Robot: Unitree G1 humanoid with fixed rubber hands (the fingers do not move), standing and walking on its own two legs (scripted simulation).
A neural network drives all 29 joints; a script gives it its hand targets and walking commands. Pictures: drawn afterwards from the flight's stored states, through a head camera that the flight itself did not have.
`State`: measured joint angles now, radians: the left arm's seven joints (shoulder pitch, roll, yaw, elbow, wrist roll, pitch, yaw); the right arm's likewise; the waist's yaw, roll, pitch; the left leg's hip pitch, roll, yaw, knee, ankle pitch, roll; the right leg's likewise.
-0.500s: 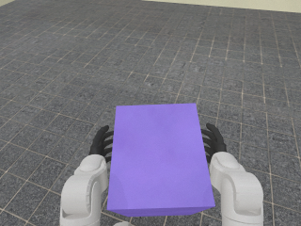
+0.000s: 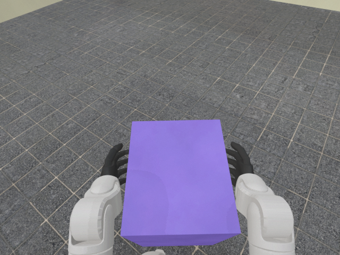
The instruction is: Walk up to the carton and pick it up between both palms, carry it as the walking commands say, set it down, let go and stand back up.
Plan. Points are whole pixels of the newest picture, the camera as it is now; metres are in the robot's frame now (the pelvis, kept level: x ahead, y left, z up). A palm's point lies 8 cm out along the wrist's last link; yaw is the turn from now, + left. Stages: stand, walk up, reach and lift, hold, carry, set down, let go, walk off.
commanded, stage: carry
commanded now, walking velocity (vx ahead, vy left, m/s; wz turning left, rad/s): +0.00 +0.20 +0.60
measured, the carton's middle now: (176, 190) +0.27 +0.00 +0.02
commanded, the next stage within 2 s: none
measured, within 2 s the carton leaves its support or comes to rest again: neither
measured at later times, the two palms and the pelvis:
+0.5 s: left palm out of the picture +0.20 +0.36 +0.08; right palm (128, 179) +0.28 +0.10 +0.06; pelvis -0.02 +0.16 -0.01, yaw +15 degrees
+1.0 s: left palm out of the picture +0.09 +0.53 +0.08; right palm (29, 205) +0.21 +0.28 +0.09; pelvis -0.08 +0.29 +0.00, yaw +25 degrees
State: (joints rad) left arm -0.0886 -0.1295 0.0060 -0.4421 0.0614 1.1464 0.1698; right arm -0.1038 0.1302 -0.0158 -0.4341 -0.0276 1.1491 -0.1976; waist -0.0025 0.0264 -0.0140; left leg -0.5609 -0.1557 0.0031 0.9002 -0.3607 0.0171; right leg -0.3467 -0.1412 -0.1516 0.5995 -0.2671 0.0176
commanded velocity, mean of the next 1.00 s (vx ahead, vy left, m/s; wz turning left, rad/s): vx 0.00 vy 0.10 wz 0.31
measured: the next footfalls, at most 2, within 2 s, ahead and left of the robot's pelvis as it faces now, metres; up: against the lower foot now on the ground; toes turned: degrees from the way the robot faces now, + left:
left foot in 0.20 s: +0.08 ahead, +0.24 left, +0.00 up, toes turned +12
right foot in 0.52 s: +0.04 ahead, +0.07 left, +0.00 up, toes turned +8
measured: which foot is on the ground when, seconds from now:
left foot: up 0.00-0.18, down 0.20-0.52, up 0.54-0.78, down 0.80-1.00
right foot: down 0.00-0.20, up 0.22-0.50, down 0.52-0.78, up 0.80-1.00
